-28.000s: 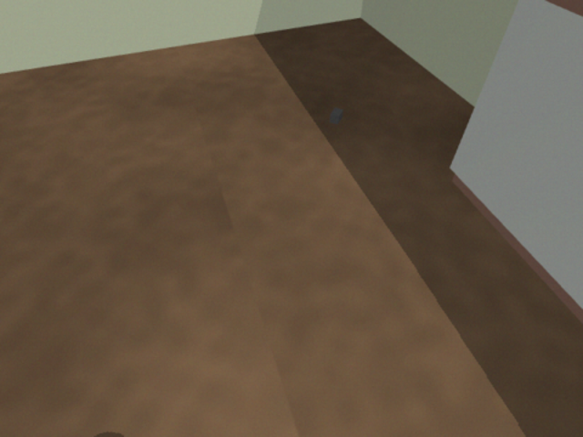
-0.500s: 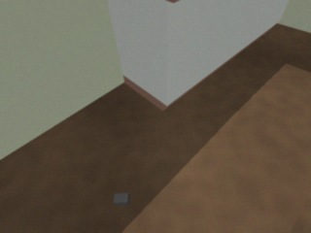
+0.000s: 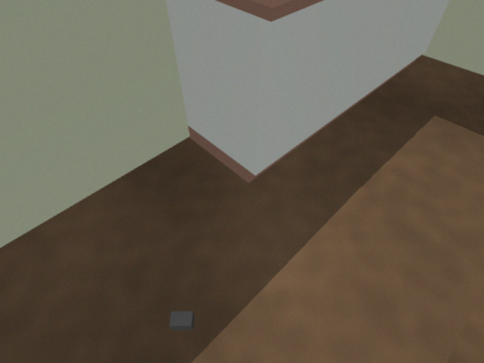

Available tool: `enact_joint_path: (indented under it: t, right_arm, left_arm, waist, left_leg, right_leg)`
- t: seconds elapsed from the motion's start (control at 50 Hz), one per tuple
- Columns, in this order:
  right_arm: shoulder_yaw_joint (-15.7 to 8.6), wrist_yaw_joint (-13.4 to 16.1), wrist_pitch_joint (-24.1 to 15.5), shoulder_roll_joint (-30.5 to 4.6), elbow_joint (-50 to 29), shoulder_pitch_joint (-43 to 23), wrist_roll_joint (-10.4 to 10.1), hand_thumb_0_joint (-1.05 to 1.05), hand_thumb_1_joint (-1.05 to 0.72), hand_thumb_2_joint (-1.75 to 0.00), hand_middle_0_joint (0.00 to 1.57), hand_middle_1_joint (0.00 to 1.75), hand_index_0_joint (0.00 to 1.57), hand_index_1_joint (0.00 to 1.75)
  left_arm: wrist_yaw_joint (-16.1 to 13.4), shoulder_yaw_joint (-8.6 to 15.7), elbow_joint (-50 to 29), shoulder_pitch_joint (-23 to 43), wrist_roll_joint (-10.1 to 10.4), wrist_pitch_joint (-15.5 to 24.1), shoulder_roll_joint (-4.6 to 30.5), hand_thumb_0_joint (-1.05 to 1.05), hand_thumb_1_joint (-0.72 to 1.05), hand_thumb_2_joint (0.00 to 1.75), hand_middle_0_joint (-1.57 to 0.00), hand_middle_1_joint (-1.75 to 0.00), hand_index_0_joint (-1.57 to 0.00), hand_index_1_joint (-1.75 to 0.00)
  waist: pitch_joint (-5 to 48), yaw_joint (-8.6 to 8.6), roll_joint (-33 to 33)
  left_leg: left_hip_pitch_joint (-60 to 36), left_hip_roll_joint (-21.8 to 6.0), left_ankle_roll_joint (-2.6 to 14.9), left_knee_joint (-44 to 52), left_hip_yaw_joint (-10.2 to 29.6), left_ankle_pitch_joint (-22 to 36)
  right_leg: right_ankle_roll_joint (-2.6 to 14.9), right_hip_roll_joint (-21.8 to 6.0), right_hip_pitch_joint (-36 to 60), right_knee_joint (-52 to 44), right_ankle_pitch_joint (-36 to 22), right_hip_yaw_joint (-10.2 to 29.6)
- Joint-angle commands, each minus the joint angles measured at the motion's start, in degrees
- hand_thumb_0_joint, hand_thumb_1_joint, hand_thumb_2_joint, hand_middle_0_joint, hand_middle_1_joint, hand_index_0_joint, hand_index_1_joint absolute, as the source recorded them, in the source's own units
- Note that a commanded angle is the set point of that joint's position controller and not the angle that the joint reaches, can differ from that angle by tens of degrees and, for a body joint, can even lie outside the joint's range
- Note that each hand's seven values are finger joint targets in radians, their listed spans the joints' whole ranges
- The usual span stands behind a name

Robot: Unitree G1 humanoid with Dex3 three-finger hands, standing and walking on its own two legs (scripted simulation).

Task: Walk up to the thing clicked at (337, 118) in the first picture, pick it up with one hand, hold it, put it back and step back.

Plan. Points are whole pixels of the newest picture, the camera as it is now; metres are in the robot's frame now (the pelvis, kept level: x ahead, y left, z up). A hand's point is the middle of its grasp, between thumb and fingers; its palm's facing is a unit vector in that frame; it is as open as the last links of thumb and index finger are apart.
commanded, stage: walk up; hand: left
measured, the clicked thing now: (182, 320) +0.41 +0.25 -0.75
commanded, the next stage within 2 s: stand in 0.40 s
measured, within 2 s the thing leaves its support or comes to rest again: neither
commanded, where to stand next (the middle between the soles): +0.03 +0.00 m, yaw +0 degrees
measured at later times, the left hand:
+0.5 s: hand out of the picture +0.08 +0.25 -0.16, palm faces +0.01 -0.94 -0.33, open 7.4 cm
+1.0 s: hand out of the picture +0.08 +0.25 -0.15, palm faces +0.00 -0.94 -0.34, open 7.4 cm
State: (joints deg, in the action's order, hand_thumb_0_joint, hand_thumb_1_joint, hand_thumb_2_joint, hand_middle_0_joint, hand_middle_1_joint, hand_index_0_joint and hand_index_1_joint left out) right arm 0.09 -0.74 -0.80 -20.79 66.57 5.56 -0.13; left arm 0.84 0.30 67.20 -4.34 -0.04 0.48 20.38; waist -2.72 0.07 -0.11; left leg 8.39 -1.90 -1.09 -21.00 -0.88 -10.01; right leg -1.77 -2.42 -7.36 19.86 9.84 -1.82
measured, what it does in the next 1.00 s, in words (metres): stands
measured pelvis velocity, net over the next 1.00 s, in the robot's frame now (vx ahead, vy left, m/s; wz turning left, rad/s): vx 0.01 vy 0.00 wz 0.01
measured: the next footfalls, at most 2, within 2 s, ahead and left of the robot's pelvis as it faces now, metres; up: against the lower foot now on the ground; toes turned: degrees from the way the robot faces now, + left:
none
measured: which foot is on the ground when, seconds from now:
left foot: down 0.00-1.00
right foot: down 0.00-1.00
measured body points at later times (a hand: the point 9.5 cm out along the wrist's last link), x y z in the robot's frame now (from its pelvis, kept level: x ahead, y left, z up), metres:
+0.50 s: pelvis +0.01 +0.00 +0.00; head +0.02 +0.00 +0.45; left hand +0.08 +0.30 -0.13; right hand +0.10 -0.30 -0.13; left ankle +0.02 +0.13 -0.75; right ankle +0.01 -0.14 -0.75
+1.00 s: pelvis +0.01 +0.00 +0.00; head +0.02 +0.00 +0.45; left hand +0.08 +0.30 -0.13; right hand +0.10 -0.30 -0.13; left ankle +0.02 +0.13 -0.75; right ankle +0.01 -0.14 -0.75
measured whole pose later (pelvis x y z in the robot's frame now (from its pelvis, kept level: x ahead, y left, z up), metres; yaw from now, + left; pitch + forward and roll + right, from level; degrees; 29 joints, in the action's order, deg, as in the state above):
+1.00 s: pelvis +0.01 +0.00 +0.00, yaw +1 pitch -2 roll +0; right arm 0.1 -0.7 -0.3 -20.0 65.6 5.2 0.3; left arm 0.6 0.3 65.5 -5.5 -0.3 0.5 20.1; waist -3.0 0.0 0.1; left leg 7.1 -1.7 -1.4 -18.6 -0.1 -9.6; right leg -1.7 -2.6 -5.8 17.7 9.9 -2.7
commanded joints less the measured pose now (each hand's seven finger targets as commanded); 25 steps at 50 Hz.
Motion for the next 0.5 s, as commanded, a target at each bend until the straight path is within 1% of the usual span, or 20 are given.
enact_joint_path:
  t: [0.0,0.06,0.14,0.2,0.24,0.32,0.36,0.38,0.4,0.42,0.46,0.48]
  right_arm:
    - [-2.28,0.76,-0.84,-12.19,-3.16,-3.52,0.25,0.00,-0.90,-0.90,0.20,0.30,0.20,0.30]
    - [-2.41,0.74,-0.69,-12.39,-2.72,-3.58,0.31,0.00,-0.90,-0.90,0.20,0.30,0.20,0.30]
    - [-2.19,0.69,-0.68,-11.80,-2.80,-3.36,0.28,0.00,-0.90,-0.90,0.20,0.30,0.20,0.30]
    - [-2.30,0.72,-0.68,-11.92,-2.81,-3.59,0.21,0.00,-0.90,-0.90,0.20,0.30,0.20,0.30]
    - [-2.38,0.77,-0.75,-11.97,-3.00,-3.54,0.36,0.00,-0.90,-0.90,0.20,0.30,0.20,0.30]
    - [-2.30,0.82,-0.79,-11.73,-3.27,-3.51,0.29,0.00,-0.90,-0.90,0.20,0.30,0.20,0.30]
    - [-2.36,0.91,-0.76,-11.42,-3.01,-3.21,0.28,0.00,-0.90,-0.90,0.20,0.30,0.20,0.30]
    - [-2.51,1.02,-0.88,-11.84,-3.84,-4.71,0.90,0.00,-0.90,-0.90,0.20,0.30,0.20,0.30]
    - [-2.33,1.12,-0.84,-11.55,-3.72,-4.25,0.68,0.00,-0.90,-0.90,0.20,0.30,0.20,0.30]
    - [-2.32,1.13,-0.90,-11.50,-3.68,-4.27,0.76,0.00,-0.90,-0.90,0.20,0.30,0.20,0.30]
    - [-2.44,1.10,-0.84,-11.79,-3.80,-4.30,0.50,0.00,-0.90,-0.90,0.20,0.30,0.20,0.30]
    - [-2.32,1.05,-0.85,-11.33,-3.80,-4.20,0.62,0.00,-0.90,-0.90,0.20,0.30,0.20,0.30]
  left_arm:
    - [-0.97,2.10,-3.35,4.20,-0.32,1.41,11.91,0.00,0.90,0.90,-0.20,-0.30,-0.20,-0.30]
    - [-0.98,2.07,-3.05,3.95,-0.43,1.36,11.78,0.00,0.90,0.90,-0.20,-0.30,-0.20,-0.30]
    - [-0.94,2.29,-3.04,3.46,-0.43,1.43,11.86,0.00,0.90,0.90,-0.20,-0.30,-0.20,-0.30]
    - [-0.99,2.38,-2.70,3.27,-0.53,1.40,11.72,0.00,0.90,0.90,-0.20,-0.30,-0.20,-0.30]
    - [-1.01,2.40,-2.98,2.54,-0.66,1.43,11.62,0.00,0.90,0.90,-0.20,-0.30,-0.20,-0.30]
    - [-1.07,2.52,-3.26,2.40,-0.46,1.38,11.51,0.00,0.90,0.90,-0.20,-0.30,-0.20,-0.30]
    - [-1.12,2.61,-3.17,3.07,-0.51,1.29,11.46,0.00,0.90,0.90,-0.20,-0.30,-0.20,-0.30]
    - [-1.26,2.32,-3.69,2.20,-0.55,1.35,11.68,0.00,0.90,0.90,-0.20,-0.30,-0.20,-0.30]
    - [-1.24,2.40,-3.56,2.44,-0.43,1.22,11.71,0.00,0.90,0.90,-0.20,-0.30,-0.20,-0.30]
    - [-1.22,2.47,-3.53,1.74,-0.49,1.21,11.75,0.00,0.90,0.90,-0.20,-0.30,-0.20,-0.30]
    - [-1.24,2.37,-3.67,1.63,-0.52,1.18,11.61,0.00,0.90,0.90,-0.20,-0.30,-0.20,-0.30]
    - [-1.22,2.36,-3.81,1.96,-0.56,1.20,11.71,0.00,0.90,0.90,-0.20,-0.30,-0.20,-0.30]
  waist:
    - [3.81,-0.40,-0.45]
    - [3.01,-0.44,0.15]
    - [3.11,-0.14,-0.45]
    - [3.69,-0.20,-0.18]
    - [5.13,-0.12,-0.09]
    - [5.05,0.20,0.36]
    - [4.84,-0.14,0.45]
    - [4.78,0.18,1.20]
    - [4.20,-0.09,1.05]
    - [4.73,0.15,1.09]
    - [4.84,0.09,1.18]
    - [4.98,-0.07,0.62]
  left_leg:
    - [-0.97,-5.28,2.29,3.69,4.82,4.37]
    - [-0.71,-5.29,2.31,4.74,5.31,1.86]
    - [-0.24,-4.88,2.16,4.61,5.33,2.44]
    - [-0.21,-5.14,2.18,4.98,5.83,3.63]
    - [-1.51,-5.32,2.37,4.47,5.39,5.10]
    - [-1.37,-5.24,2.08,4.45,5.38,7.47]
    - [-0.81,-5.25,1.92,4.76,5.63,8.16]
    - [-1.73,-6.12,1.66,4.52,5.79,11.30]
    - [-0.84,-5.86,1.55,4.73,5.80,11.05]
    - [-1.36,-5.86,1.45,4.70,5.70,10.50]
    - [-1.69,-5.86,1.50,4.96,5.81,10.45]
    - [-1.52,-5.75,1.39,5.14,5.68,10.23]
  right_leg:
    - [2.32,-5.05,-0.44,-4.48,-2.67,4.52]
    - [2.38,-4.99,-0.85,-4.89,-0.34,4.51]
    - [2.15,-4.97,-0.10,-5.28,-0.16,4.75]
    - [2.07,-4.90,1.00,-5.02,-1.25,3.91]
    - [2.11,-5.21,1.50,-4.62,-3.40,3.77]
    - [1.84,-5.40,2.22,-4.24,-5.07,3.48]
    - [2.01,-5.28,2.62,-3.91,-5.14,3.26]
    - [1.82,-5.91,1.95,-3.53,-7.91,3.85]
    - [1.76,-5.82,2.41,-3.79,-7.74,3.85]
    - [1.79,-5.81,2.69,-3.69,-7.36,3.77]
    - [1.73,-5.74,2.78,-3.75,-7.17,3.55]
    - [1.68,-5.73,2.68,-3.83,-7.25,3.55]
